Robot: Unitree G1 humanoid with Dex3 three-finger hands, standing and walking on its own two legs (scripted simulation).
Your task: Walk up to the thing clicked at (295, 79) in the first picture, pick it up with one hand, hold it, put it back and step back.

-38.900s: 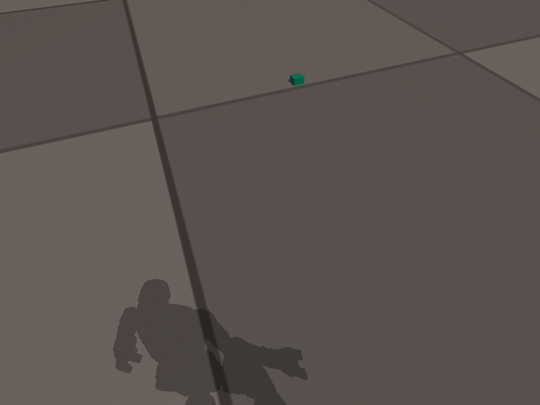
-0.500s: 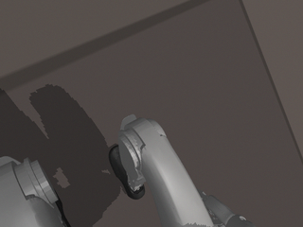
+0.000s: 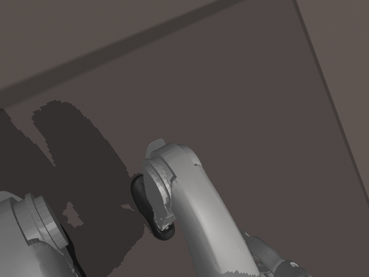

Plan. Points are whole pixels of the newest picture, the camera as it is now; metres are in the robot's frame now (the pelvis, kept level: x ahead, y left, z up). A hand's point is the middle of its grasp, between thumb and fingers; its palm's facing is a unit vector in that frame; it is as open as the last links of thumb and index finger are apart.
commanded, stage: open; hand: left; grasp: from above
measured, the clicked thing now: out of the picture +0.46 +0.38 -0.30
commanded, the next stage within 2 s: withdraw in 0.12 s
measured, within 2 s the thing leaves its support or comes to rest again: neither
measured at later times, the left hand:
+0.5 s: hand out of the picture +0.47 +0.37 -0.23, palm faces -0.31 -0.19 -0.93, open 14.3 cm
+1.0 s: hand out of the picture +0.43 +0.38 -0.14, palm faces -0.46 -0.13 -0.88, open 13.9 cm
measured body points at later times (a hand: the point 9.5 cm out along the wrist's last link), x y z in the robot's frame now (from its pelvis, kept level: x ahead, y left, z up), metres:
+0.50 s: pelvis +0.00 +0.00 +0.00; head +0.28 +0.14 +0.32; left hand +0.48 +0.37 -0.17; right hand +0.06 -0.24 -0.05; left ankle +0.06 +0.13 -0.29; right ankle +0.11 -0.11 -0.29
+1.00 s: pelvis -0.01 -0.01 +0.02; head +0.21 +0.12 +0.38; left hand +0.45 +0.38 -0.09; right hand +0.11 -0.27 -0.06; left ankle +0.06 +0.13 -0.29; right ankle +0.11 -0.11 -0.29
